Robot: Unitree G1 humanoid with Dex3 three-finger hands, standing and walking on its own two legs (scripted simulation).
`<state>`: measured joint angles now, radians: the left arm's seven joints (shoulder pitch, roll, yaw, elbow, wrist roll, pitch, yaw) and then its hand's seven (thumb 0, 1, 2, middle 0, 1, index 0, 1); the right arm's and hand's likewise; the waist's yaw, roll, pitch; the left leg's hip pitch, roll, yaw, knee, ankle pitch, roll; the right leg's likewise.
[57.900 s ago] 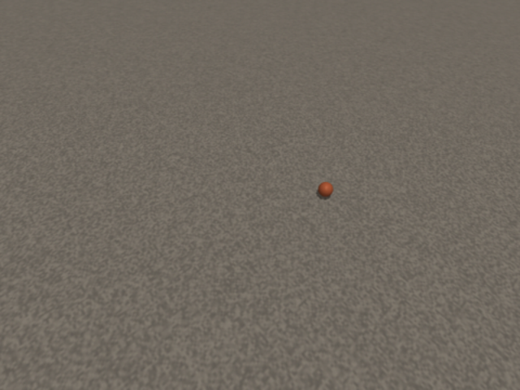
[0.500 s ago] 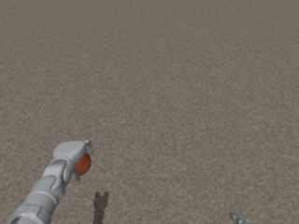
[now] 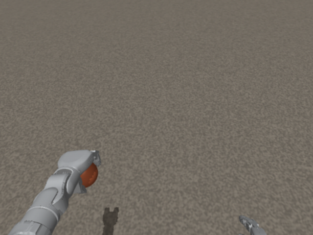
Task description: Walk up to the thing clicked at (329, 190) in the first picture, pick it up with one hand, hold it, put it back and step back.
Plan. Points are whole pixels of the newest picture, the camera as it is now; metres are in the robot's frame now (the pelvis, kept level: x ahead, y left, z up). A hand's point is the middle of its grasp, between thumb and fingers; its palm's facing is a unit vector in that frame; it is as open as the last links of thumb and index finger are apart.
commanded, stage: hold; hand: left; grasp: from above
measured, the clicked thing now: (84, 173) +0.31 +0.22 -0.07
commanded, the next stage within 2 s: crouch in 1.00 s
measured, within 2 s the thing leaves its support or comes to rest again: neither
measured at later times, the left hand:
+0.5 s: hand (79, 175) +0.29 +0.22 -0.02, palm faces -0.45 -0.06 -0.89, open 10.0 cm
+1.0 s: hand (79, 172) +0.30 +0.22 -0.02, palm faces -0.47 -0.05 -0.88, open 10.0 cm
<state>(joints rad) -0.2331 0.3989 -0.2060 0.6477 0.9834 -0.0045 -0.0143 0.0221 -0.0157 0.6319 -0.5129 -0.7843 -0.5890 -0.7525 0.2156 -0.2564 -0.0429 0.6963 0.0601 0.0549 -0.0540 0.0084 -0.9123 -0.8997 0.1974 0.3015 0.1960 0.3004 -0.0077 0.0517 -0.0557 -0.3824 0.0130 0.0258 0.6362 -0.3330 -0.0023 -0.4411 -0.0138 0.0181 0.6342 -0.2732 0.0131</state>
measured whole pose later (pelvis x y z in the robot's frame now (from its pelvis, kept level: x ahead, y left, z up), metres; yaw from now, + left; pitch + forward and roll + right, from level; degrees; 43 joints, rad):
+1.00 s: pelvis +0.00 +0.00 +0.01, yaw +0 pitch +1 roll +0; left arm -0.24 0.41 -0.21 0.62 0.98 -0.02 -0.07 0.02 0.00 0.57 -0.53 -0.78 -0.61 -0.74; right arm 0.20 -0.25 -0.03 0.69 0.07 0.07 -0.07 0.01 -0.92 -0.90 0.20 0.30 0.20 0.30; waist 0.00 0.05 -0.02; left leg -0.24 0.01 0.03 0.49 -0.27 0.00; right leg -0.31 -0.01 0.02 0.50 -0.22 0.01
